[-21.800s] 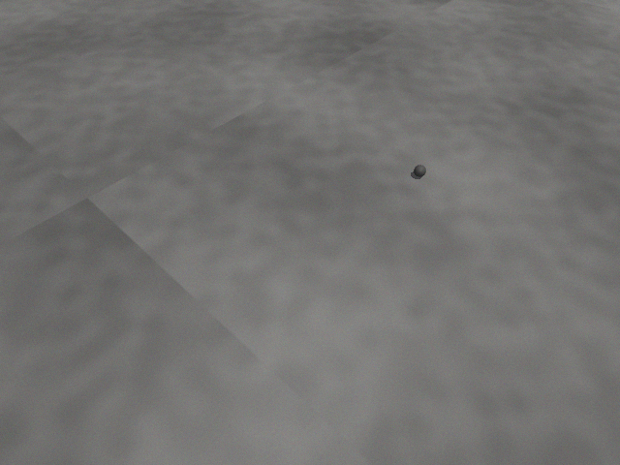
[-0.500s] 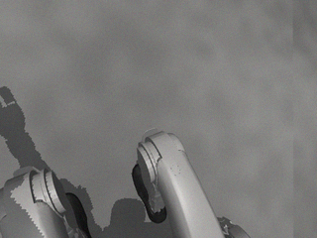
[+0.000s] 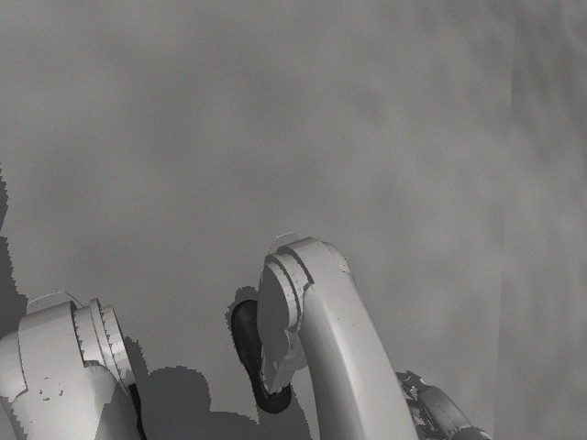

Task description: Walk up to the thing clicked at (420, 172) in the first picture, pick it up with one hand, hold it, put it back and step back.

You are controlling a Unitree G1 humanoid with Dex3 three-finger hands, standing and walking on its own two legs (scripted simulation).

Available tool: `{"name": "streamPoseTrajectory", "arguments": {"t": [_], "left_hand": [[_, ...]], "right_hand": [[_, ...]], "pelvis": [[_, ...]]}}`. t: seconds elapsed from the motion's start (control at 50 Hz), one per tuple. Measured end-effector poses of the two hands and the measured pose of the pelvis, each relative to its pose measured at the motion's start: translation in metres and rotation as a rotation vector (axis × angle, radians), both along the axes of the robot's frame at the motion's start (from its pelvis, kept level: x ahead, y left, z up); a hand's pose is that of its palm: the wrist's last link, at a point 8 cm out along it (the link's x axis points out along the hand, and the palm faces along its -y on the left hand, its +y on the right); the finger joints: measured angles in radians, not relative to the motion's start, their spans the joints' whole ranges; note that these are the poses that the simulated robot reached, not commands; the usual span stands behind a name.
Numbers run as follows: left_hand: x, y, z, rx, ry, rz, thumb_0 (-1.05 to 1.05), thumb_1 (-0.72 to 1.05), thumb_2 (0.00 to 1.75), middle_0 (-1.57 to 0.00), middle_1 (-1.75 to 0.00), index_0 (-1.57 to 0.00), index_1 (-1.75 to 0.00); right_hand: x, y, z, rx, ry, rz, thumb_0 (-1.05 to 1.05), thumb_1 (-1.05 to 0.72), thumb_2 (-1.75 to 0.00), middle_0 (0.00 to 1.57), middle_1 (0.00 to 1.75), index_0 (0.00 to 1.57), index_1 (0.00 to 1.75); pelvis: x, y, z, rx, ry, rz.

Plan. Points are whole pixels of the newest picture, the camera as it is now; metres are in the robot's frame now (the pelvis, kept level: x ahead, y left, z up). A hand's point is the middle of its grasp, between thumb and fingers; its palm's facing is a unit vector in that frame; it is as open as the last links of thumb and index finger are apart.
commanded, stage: rest palm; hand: left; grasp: from above
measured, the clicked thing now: out of the picture +0.50 +0.31 -0.29
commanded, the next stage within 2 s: close in 1.20 s
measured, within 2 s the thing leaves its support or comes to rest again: neither
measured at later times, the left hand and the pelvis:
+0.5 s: hand out of the picture +0.48 +0.32 -0.25, palm faces -0.47 -0.15 -0.87, open 14.2 cm; pelvis +0.00 +0.00 -0.01, yaw -2 degrees
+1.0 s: hand out of the picture +0.48 +0.31 -0.26, palm faces -0.44 -0.12 -0.89, open 13.5 cm; pelvis +0.00 +0.00 -0.01, yaw -3 degrees
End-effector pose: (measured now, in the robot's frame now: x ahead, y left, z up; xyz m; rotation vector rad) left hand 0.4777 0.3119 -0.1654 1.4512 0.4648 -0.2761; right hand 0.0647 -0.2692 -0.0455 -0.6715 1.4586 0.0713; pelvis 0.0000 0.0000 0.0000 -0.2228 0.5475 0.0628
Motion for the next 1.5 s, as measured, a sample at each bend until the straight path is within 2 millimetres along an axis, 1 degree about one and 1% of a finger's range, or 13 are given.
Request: {"name": "streamPoseTrajectory", "arguments": {"t": [0.1,0.24,0.3,0.36,0.46,0.6,0.76,0.84,0.96,1.12,1.26,1.36,1.5], "left_hand": [[0.005,-0.005,-0.003,0.047,-0.042,0.037,0.0,-0.51,0.99,-0.11,-0.97,-0.1,-0.98],[0.011,-0.007,-0.012,0.082,-0.017,0.13,0.0,-0.49,0.97,-0.1,-0.98,-0.1,-0.98],[0.013,-0.006,-0.017,0.071,-0.001,0.162,0.0,-0.49,0.96,-0.1,-0.99,-0.1,-0.99],[0.015,-0.003,-0.021,0.058,0.013,0.181,0.0,-0.5,0.96,-0.09,-1.0,-0.1,-0.99],[0.014,0.003,-0.024,0.049,0.033,0.171,0.0,-0.51,0.97,-0.09,-1.0,-0.09,-0.99],[0.005,0.009,-0.032,0.028,0.046,0.133,0.0,-0.52,1.0,-0.09,-0.99,-0.08,-0.99],[0.002,0.004,-0.033,0.018,0.011,0.075,-0.01,-0.49,1.02,-0.11,-1.01,-0.1,-1.01],[0.003,0.001,-0.033,0.024,-0.008,0.073,-0.01,-0.48,1.02,-0.12,-1.01,-0.11,-1.01],[0.003,-0.004,-0.038,0.047,-0.003,0.097,-0.01,-0.45,1.01,-0.12,-1.03,-0.12,-1.02],[0.007,-0.006,-0.045,0.054,0.009,0.151,0.0,-0.43,0.99,-0.13,-1.04,-0.14,-1.03],[0.011,-0.007,-0.047,0.041,0.011,0.153,0.0,-0.41,0.98,-0.14,-1.05,-0.15,-1.04],[0.008,-0.005,-0.045,0.036,0.019,0.144,0.0,-0.39,0.98,-0.15,-1.06,-0.16,-1.04],[0.003,-0.001,-0.04,0.033,0.012,0.127,0.0,-0.31,0.92,-0.19,-1.04,-0.21,-1.01]], "right_hand": [[-0.017,0.002,-0.007,0.036,0.005,-0.005,0.0,-0.9,-0.9,0.2,0.3,0.2,0.3],[-0.045,0.013,-0.015,0.101,0.037,-0.038,0.0,-0.9,-0.9,0.2,0.3,0.21,0.3],[-0.054,0.018,-0.016,0.118,0.057,-0.055,0.0,-0.9,-0.9,0.2,0.3,0.21,0.3],[-0.058,0.021,-0.015,0.12,0.074,-0.071,0.0,-0.9,-0.9,0.2,0.3,0.21,0.3],[-0.056,0.022,-0.011,0.108,0.093,-0.072,0.0,-0.9,-0.9,0.2,0.3,0.21,0.3],[-0.042,0.017,-0.005,0.08,0.087,-0.022,0.0,-0.9,-0.9,0.2,0.3,0.21,0.3],[-0.026,0.013,-0.002,0.066,0.059,0.041,0.0,-0.9,-0.9,0.2,0.3,0.21,0.3],[-0.022,0.014,-0.002,0.074,0.035,0.057,0.0,-0.9,-0.91,0.2,0.3,0.2,0.3],[-0.025,0.018,-0.004,0.1,0.023,0.063,0.0,-0.9,-0.91,0.2,0.3,0.2,0.3],[-0.041,0.02,-0.004,0.124,0.063,0.032,0.0,-0.91,-0.91,0.2,0.3,0.2,0.3],[-0.051,0.023,-0.002,0.124,0.094,0.009,0.0,-0.91,-0.91,0.2,0.3,0.2,0.3],[-0.051,0.023,-0.001,0.121,0.098,0.012,0.0,-0.91,-0.91,0.2,0.3,0.2,0.3],[-0.044,0.023,-0.001,0.113,0.076,0.036,0.0,-0.9,-0.9,0.2,0.3,0.2,0.3]], "pelvis": [[-0.003,-0.002,-0.006,0.011,-0.01,-0.012],[-0.006,-0.003,-0.011,0.018,-0.017,-0.028],[-0.005,-0.003,-0.011,0.018,-0.015,-0.032],[-0.002,-0.003,-0.011,0.014,-0.012,-0.035],[0.002,-0.003,-0.009,0.006,-0.01,-0.034],[0.003,-0.001,-0.008,-0.009,-0.024,-0.033],[0.001,0.0,-0.011,-0.018,-0.039,-0.033],[0.0,0.001,-0.012,-0.02,-0.044,-0.033],[-0.002,0.001,-0.012,-0.019,-0.045,-0.037],[-0.002,0.0,-0.011,-0.013,-0.042,-0.044],[-0.001,0.0,-0.01,-0.018,-0.045,-0.047],[0.0,0.0,-0.01,-0.024,-0.048,-0.048],[-0.002,0.001,-0.01,-0.029,-0.057,-0.047]]}}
